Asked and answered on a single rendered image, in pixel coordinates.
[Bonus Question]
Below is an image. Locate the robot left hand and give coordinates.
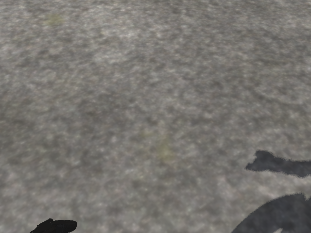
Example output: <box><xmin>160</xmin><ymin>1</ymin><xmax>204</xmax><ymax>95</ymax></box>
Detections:
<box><xmin>30</xmin><ymin>218</ymin><xmax>78</xmax><ymax>233</ymax></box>

